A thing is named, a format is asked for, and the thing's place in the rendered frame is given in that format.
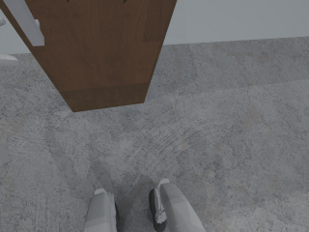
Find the robot left hand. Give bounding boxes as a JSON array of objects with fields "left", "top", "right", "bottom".
[{"left": 0, "top": 16, "right": 20, "bottom": 67}]

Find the right robot foot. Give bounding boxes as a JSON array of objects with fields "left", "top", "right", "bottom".
[{"left": 149, "top": 189, "right": 166, "bottom": 232}]

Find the left robot thigh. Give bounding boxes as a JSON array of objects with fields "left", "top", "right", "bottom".
[{"left": 82, "top": 191, "right": 116, "bottom": 232}]

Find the cupboard door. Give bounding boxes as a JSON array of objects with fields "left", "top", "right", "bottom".
[{"left": 2, "top": 0, "right": 173, "bottom": 92}]

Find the handle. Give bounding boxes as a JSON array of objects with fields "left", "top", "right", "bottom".
[{"left": 3, "top": 0, "right": 44, "bottom": 46}]

